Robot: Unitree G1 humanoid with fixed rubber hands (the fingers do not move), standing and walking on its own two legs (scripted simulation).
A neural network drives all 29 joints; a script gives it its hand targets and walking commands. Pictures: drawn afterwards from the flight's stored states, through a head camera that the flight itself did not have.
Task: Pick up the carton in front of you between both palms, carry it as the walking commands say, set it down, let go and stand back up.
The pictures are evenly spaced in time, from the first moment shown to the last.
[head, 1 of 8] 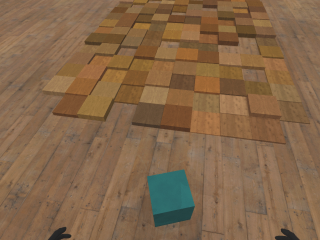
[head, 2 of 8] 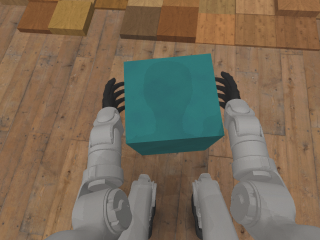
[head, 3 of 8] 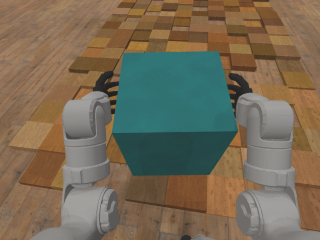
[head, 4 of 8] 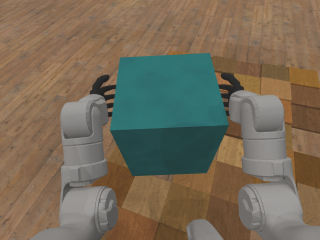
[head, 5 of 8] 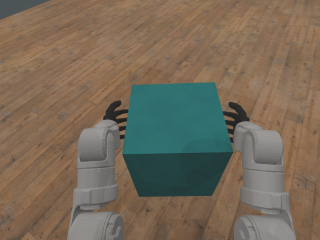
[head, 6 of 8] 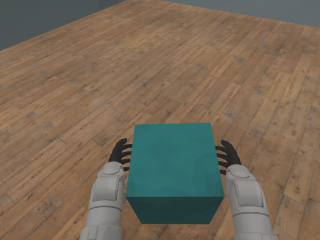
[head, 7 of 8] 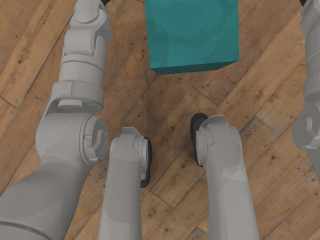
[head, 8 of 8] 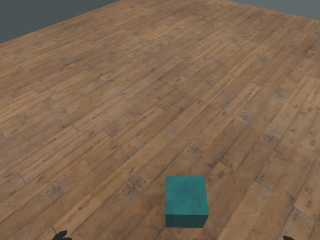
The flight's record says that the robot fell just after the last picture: no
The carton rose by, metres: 0.79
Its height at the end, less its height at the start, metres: +0.00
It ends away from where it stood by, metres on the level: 6.56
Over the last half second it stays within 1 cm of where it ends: yes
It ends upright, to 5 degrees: yes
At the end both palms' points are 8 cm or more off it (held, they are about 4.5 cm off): yes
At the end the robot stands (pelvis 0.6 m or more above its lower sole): yes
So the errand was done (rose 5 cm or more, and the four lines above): yes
